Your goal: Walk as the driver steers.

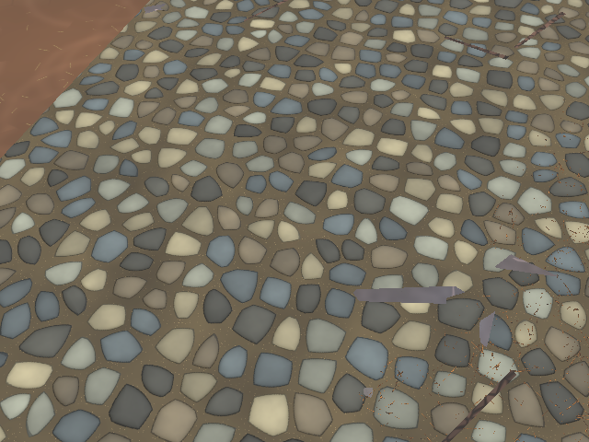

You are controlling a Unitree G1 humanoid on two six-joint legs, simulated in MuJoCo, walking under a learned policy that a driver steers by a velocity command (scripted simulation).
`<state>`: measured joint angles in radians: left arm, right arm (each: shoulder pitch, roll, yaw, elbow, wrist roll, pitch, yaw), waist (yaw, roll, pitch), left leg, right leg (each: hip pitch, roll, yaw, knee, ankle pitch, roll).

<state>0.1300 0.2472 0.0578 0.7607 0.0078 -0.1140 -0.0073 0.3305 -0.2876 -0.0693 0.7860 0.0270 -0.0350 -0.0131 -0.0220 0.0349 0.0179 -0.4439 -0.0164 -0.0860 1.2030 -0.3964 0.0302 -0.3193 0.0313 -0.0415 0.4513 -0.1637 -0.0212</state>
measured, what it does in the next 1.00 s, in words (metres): walks ahead: left foot, then right foot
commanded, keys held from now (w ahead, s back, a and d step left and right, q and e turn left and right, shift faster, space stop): w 0.32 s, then w+e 0.68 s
